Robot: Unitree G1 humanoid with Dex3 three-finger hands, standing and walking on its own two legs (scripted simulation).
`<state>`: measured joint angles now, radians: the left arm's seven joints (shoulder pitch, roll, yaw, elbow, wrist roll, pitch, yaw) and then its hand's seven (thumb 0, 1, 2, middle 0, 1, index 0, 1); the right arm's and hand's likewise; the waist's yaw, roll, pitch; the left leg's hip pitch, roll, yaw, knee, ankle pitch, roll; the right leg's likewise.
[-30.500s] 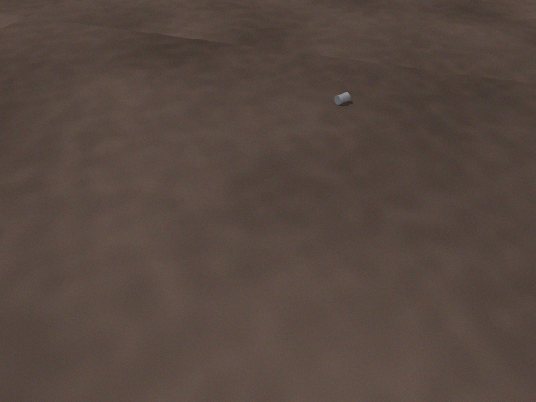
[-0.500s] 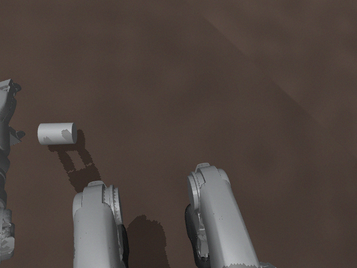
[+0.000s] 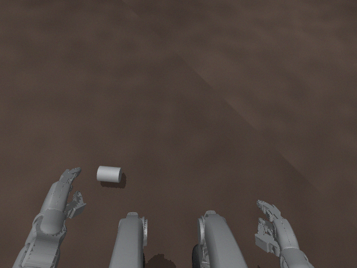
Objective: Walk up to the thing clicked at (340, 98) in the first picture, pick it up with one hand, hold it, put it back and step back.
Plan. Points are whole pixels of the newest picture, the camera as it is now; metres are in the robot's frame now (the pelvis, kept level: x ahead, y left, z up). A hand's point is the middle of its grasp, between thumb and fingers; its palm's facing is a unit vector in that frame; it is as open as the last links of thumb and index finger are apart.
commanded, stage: home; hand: left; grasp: from above
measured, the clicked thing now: (109, 174) +0.51 +0.26 -0.53
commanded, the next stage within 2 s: none
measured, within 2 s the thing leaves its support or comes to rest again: neither
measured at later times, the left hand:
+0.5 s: hand (58, 222) +0.23 +0.19 +0.09, palm faces +0.09 -0.97 -0.21, open 7.4 cm
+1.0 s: hand (53, 231) +0.22 +0.19 +0.10, palm faces +0.09 -0.98 -0.20, open 7.4 cm
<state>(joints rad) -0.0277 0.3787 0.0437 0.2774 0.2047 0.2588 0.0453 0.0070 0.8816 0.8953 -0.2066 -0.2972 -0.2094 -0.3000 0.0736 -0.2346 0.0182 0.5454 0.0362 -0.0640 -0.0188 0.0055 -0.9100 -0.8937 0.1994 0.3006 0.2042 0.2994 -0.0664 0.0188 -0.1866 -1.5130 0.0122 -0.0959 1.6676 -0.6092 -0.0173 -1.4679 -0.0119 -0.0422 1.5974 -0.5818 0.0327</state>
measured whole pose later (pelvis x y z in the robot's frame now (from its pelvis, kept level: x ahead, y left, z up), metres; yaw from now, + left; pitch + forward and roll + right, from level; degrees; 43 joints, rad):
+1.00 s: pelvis +0.06 +0.00 +0.15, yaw +3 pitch +9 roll -3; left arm 0.50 0.23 0.03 -0.14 -0.05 0.47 0.02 0.01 0.90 0.90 -0.20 -0.29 -0.20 -0.30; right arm 0.28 -0.21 0.05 0.54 0.01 -0.25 -0.18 0.01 -0.90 -0.89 0.20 0.30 0.21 0.30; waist -0.04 0.04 -0.15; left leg -0.70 0.02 -0.07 1.03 -0.49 -0.01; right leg -0.65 -0.02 -0.05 0.94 -0.45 0.03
